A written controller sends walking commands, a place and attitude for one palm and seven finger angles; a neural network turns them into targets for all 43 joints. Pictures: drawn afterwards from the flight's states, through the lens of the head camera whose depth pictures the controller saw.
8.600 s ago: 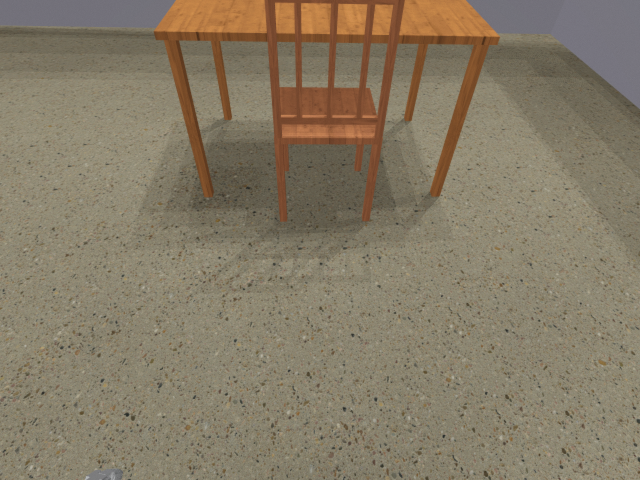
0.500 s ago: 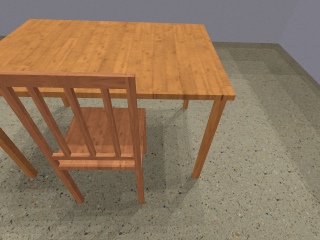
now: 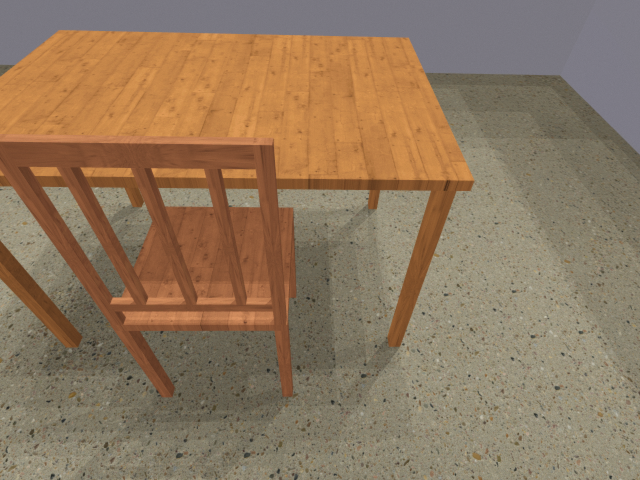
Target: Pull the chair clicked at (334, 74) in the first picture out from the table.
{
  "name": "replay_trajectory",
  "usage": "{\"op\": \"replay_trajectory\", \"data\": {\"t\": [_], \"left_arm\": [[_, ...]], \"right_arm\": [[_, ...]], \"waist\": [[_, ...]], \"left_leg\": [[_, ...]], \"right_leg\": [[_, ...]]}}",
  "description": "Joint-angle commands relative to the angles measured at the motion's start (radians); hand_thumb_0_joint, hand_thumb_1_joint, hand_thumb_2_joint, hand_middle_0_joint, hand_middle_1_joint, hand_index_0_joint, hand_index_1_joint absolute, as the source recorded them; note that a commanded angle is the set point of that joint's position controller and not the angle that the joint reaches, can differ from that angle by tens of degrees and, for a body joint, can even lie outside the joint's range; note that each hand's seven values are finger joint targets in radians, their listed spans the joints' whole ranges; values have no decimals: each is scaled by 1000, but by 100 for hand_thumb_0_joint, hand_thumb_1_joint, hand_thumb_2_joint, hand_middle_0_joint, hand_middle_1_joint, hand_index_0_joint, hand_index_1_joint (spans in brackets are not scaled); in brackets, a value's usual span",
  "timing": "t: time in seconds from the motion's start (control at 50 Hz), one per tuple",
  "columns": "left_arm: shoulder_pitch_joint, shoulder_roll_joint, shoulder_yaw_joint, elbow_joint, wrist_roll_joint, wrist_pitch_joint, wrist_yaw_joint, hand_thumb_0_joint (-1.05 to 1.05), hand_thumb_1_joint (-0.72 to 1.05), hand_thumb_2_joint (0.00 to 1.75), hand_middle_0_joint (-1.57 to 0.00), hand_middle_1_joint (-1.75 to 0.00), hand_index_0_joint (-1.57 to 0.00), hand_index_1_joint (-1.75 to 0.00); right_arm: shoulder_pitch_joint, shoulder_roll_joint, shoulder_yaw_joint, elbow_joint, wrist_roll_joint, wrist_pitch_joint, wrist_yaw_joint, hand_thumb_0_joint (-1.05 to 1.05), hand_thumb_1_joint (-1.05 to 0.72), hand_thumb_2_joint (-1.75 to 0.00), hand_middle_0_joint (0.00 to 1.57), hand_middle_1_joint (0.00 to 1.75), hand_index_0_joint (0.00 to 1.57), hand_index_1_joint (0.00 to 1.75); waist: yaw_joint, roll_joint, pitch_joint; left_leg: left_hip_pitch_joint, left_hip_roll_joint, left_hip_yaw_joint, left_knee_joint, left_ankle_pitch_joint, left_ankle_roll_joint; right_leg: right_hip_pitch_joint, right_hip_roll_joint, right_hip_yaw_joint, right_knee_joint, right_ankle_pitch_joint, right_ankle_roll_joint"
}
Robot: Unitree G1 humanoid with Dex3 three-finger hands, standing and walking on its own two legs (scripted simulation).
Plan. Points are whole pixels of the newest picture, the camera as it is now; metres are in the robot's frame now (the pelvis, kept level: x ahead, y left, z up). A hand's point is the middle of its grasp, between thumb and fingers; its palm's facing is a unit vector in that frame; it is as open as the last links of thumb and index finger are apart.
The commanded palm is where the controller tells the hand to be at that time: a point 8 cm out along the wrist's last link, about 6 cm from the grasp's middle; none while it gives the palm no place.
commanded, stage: look again from close up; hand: left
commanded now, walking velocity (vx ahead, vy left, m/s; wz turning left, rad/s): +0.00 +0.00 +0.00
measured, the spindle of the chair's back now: (170, 245) +0.51 +0.31 -0.06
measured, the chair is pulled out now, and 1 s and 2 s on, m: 0.00 0.00 0.00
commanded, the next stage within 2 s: none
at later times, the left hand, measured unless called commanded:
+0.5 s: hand out of the picture -0.01 +0.14 -0.18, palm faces +0.05 -0.99 -0.15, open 7.4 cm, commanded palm none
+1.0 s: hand out of the picture -0.01 +0.14 -0.18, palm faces +0.06 -0.99 -0.14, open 7.4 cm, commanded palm none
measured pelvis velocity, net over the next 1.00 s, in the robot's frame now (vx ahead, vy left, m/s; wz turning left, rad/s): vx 0.02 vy -0.01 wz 0.00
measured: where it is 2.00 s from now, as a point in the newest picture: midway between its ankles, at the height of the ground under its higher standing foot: outside the picture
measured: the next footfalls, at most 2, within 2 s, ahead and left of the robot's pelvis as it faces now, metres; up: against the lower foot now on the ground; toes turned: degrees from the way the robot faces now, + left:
none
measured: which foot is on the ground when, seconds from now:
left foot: down 0.00-1.00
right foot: down 0.00-1.00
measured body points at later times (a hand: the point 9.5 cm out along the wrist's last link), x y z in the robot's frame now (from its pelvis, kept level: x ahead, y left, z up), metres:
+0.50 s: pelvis +0.01 -0.01 +0.00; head +0.01 -0.01 +0.45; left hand -0.01 +0.19 -0.16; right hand -0.01 -0.21 -0.16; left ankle -0.01 +0.10 -0.74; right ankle +0.04 -0.13 -0.74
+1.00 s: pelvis +0.02 -0.01 +0.00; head +0.02 +0.00 +0.45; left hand -0.01 +0.19 -0.16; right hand -0.01 -0.21 -0.16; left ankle -0.01 +0.10 -0.74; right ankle +0.04 -0.13 -0.74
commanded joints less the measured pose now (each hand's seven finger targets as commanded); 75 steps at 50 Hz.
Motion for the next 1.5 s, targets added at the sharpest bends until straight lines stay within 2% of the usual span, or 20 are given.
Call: {"op": "replay_trajectory", "data": {"t": [0.0,0.12,0.26,0.32,0.38,0.6,0.7,0.74,0.8,0.92,1.1,1.22,1.32,1.34,1.48], "left_arm": [[65,72,13,-32,-4,-16,9,0,90,90,-20,-30,-20,-30],[67,67,14,-30,-4,-18,10,0,90,90,-20,-30,-20,-30],[57,71,17,-36,-4,-19,9,0,90,90,-20,-30,-20,-30],[57,71,17,-40,-4,-19,9,0,90,90,-20,-30,-20,-30],[52,76,18,-42,-3,-19,9,0,90,90,-20,-30,-20,-30],[50,75,20,-44,-4,-18,8,0,90,90,-20,-30,-20,-30],[54,76,21,-41,-4,-19,7,0,90,90,-20,-30,-20,-30],[57,73,21,-38,-5,-20,7,0,90,90,-20,-30,-20,-30],[56,72,19,-36,-5,-19,7,0,90,90,-20,-30,-20,-30],[60,70,21,-35,-4,-19,8,0,90,90,-20,-30,-20,-30],[60,66,19,-32,-4,-18,9,0,90,90,-20,-30,-20,-30],[64,67,20,-31,-3,-18,8,0,90,90,-20,-30,-20,-30],[68,65,20,-31,-3,-20,8,0,90,90,-20,-30,-20,-30],[69,67,20,-29,-3,-21,8,0,90,90,-20,-30,-20,-30],[69,69,18,-29,-3,-20,8,0,90,90,-20,-30,-20,-30]], "right_arm": [[64,-86,-16,-28,5,-16,-4,0,-90,-90,20,30,20,30],[57,-79,-15,-24,6,-17,-6,0,-90,-90,20,30,20,30],[51,-73,-16,-24,5,-13,-5,0,-90,-90,20,30,20,30],[49,-70,-18,-24,4,-12,-5,0,-90,-90,20,30,20,30],[49,-71,-19,-23,6,-12,-4,0,-90,-90,20,30,20,30],[46,-74,-17,-17,4,-12,-5,0,-90,-90,20,30,20,30],[50,-75,-17,-14,5,-17,-7,0,-90,-90,20,30,20,30],[47,-73,-17,-13,6,-17,-7,0,-90,-90,20,30,20,30],[46,-75,-16,-12,5,-14,-7,0,-90,-90,20,30,20,30],[49,-72,-16,-10,5,-18,-9,0,-90,-90,20,30,20,30],[51,-72,-16,-9,5,-19,-10,0,-90,-90,20,30,20,30],[50,-69,-16,-9,5,-17,-9,0,-90,-90,20,30,20,30],[49,-68,-16,-9,4,-18,-10,0,-90,-90,20,30,20,30],[51,-68,-16,-7,4,-18,-10,0,-90,-90,20,30,20,30],[51,-66,-17,-4,5,-14,-9,0,-90,-90,20,30,20,30]], "waist": [[-3,12,91],[-1,5,93],[-3,-8,96],[-3,10,100],[-4,-11,89],[-1,7,94],[0,17,62],[3,-1,73],[1,9,91],[4,19,71],[2,22,81],[4,1,95],[5,14,86],[4,-1,82],[3,1,92]], "left_leg": [[-147,97,-104,-146,-19,16],[-133,96,-94,-135,17,15],[-123,87,-85,-122,17,10],[-125,89,-86,-124,19,10],[-115,90,-82,-121,32,8],[-120,94,-88,-134,42,7],[-103,99,-88,-134,79,8],[-105,96,-85,-132,77,7],[-105,95,-86,-135,68,6],[-95,100,-88,-138,90,8],[-82,106,-89,-145,115,10],[-95,102,-85,-148,84,8],[-83,100,-85,-141,105,8],[-77,100,-84,-140,107,8],[-78,100,-81,-139,86,5]], "right_leg": [[48,-54,85,-79,6,-44],[48,-57,88,-82,37,-46],[36,-60,100,-101,9,-48],[34,-58,101,-104,10,-49],[45,-59,99,-106,24,-49],[56,-56,90,-108,30,-48],[83,-57,82,-92,79,-48],[80,-60,81,-97,79,-49],[64,-58,85,-104,61,-49],[83,-56,79,-95,86,-48],[75,-53,75,-88,104,-48],[73,-55,76,-97,80,-48],[75,-56,80,-97,99,-50],[76,-57,80,-98,103,-51],[65,-54,85,-109,77,-52]]}}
